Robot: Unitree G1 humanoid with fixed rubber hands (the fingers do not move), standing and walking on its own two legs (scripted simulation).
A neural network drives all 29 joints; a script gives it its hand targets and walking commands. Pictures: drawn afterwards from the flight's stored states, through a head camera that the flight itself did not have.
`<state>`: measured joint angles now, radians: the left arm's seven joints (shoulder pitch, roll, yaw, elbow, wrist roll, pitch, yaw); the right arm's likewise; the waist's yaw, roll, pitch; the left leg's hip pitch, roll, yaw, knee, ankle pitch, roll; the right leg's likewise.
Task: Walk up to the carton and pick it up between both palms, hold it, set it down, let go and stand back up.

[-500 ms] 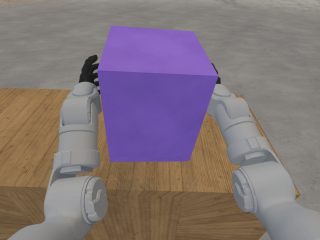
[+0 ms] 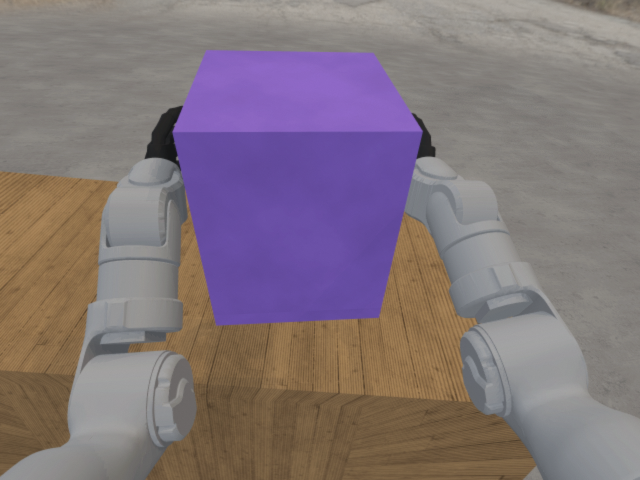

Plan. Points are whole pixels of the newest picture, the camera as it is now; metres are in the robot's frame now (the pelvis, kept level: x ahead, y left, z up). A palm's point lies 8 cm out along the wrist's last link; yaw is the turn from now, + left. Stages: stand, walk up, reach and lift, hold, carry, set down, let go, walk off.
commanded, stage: hold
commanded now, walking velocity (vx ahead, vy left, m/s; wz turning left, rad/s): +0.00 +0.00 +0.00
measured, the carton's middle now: (295, 188) +0.39 -0.01 +0.24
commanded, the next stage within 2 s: none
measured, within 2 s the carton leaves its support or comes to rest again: neither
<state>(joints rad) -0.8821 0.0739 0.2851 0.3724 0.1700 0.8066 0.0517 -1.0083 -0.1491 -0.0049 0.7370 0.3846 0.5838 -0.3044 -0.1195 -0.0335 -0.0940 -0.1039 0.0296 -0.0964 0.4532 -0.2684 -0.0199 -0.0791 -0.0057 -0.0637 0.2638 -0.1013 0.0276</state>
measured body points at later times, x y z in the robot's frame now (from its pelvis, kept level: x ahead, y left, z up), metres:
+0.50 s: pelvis -0.01 -0.02 +0.00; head -0.09 -0.02 +0.44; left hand +0.39 +0.13 +0.30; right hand +0.38 -0.17 +0.28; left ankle -0.01 +0.13 -0.74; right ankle +0.03 -0.14 -0.75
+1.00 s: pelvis +0.00 +0.00 +0.00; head -0.08 +0.03 +0.44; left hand +0.40 +0.15 +0.27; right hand +0.39 -0.15 +0.29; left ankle -0.01 +0.13 -0.74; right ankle +0.03 -0.14 -0.74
